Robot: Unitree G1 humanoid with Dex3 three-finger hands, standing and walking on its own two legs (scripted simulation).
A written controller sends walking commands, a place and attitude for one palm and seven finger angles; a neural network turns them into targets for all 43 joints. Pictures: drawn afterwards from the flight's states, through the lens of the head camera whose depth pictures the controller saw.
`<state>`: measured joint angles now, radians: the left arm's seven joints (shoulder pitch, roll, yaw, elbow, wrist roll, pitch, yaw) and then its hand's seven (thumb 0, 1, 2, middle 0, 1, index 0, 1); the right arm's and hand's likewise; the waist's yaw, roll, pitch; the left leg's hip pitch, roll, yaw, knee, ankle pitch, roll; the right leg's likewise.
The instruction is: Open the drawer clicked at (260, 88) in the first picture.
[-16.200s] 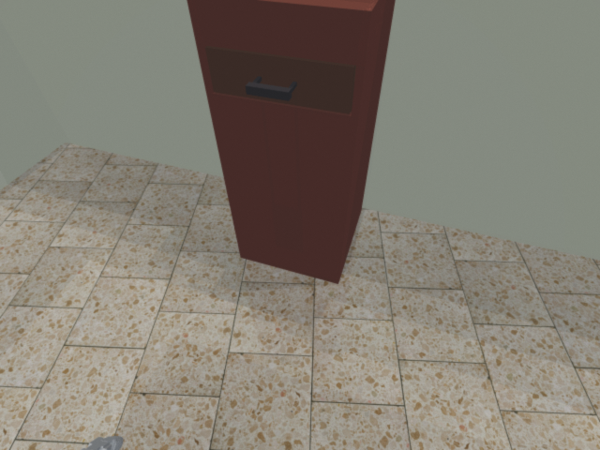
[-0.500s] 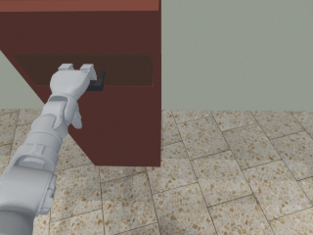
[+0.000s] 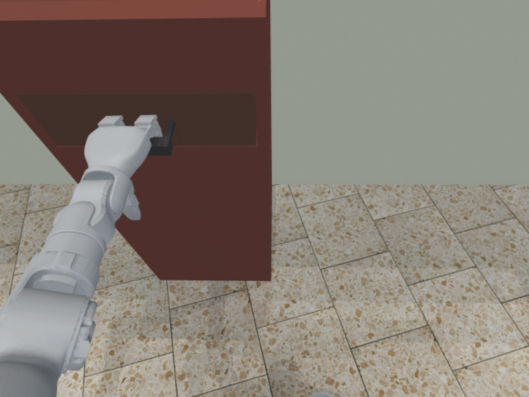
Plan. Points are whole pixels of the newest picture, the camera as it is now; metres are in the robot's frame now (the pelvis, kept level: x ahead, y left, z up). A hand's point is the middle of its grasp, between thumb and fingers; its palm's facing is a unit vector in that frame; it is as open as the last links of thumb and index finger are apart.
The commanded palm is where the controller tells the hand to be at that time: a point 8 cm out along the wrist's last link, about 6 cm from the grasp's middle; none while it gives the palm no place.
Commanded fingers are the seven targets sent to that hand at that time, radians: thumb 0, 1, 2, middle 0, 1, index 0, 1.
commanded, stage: close the thumb around the handle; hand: left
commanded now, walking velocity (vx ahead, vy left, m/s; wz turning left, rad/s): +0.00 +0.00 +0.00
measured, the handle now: (140, 136) +0.53 +0.21 +0.07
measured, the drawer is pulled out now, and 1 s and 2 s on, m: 0.00 0.01 0.16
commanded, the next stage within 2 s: pull the drawer open in 0.56 s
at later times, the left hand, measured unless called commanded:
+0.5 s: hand (134, 169) +0.47 +0.22 +0.05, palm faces -0.05 -0.01 -1.00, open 5.9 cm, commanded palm +0.44 +0.23 +0.11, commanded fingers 0.00 0.90 0.90 -0.40 -1.35 -0.40 -1.35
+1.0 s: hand (134, 175) +0.46 +0.22 +0.05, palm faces -0.02 -0.03 -1.00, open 5.8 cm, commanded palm +0.41 +0.24 +0.11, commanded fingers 0.00 0.90 0.90 -0.40 -1.35 -0.40 -1.35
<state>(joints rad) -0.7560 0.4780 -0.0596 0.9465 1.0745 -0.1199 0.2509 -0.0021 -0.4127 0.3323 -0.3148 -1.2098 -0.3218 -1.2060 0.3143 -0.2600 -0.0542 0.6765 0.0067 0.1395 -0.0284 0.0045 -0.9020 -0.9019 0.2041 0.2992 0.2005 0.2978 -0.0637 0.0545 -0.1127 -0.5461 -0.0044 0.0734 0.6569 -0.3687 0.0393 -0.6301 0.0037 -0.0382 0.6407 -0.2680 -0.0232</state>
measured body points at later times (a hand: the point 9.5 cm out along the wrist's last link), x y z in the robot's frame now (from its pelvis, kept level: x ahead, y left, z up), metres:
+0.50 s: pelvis +0.00 +0.00 +0.00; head +0.08 -0.02 +0.44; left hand +0.46 +0.21 +0.11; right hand +0.05 -0.28 -0.14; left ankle -0.04 +0.09 -0.72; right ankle +0.02 -0.11 -0.72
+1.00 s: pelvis +0.02 +0.00 +0.00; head +0.09 -0.02 +0.45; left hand +0.45 +0.21 +0.10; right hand +0.07 -0.27 -0.13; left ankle -0.04 +0.09 -0.72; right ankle +0.02 -0.11 -0.72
